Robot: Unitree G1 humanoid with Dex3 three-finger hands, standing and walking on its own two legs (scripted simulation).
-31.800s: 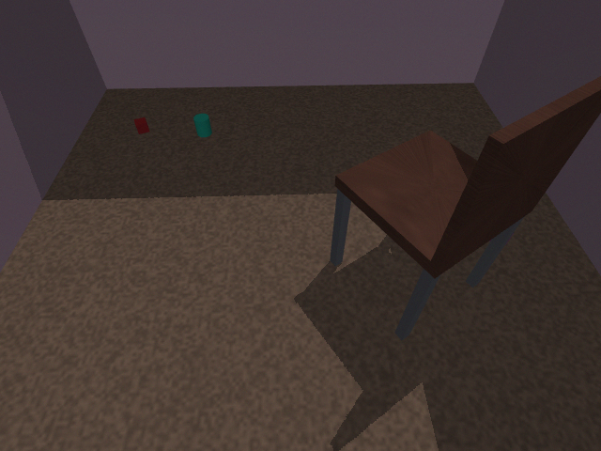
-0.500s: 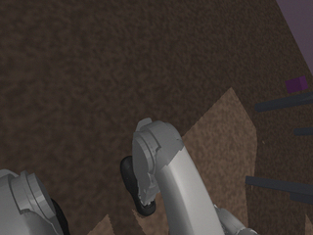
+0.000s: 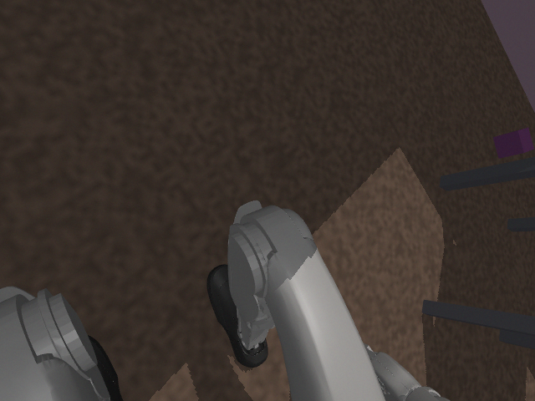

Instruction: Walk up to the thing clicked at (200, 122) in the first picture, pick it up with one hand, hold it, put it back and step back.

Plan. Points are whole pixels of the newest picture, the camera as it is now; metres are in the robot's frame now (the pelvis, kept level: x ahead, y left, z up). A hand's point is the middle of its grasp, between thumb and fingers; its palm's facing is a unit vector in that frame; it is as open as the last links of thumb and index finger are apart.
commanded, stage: close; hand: left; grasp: from above
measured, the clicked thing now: out of the picture +0.49 +0.33 -0.26
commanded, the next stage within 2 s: settle in 0.38 s
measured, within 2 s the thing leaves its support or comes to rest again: leaves its support in 0.92 s
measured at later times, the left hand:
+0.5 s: hand out of the picture +0.47 +0.32 -0.22, palm faces -0.43 -0.14 -0.89, open 11.1 cm
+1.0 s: hand out of the picture +0.47 +0.33 -0.20, palm faces -0.40 -0.10 -0.91, open 10.8 cm
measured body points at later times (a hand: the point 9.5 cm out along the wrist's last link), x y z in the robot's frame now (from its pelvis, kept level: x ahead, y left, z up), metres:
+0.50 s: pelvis +0.00 +0.00 +0.00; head +0.27 +0.12 +0.33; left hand +0.49 +0.33 -0.17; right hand +0.05 -0.26 -0.06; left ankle +0.06 +0.13 -0.27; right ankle +0.11 -0.12 -0.27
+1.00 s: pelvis +0.00 +0.00 +0.01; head +0.27 +0.11 +0.35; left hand +0.49 +0.33 -0.15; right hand +0.05 -0.27 -0.06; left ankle +0.06 +0.13 -0.27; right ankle +0.11 -0.12 -0.27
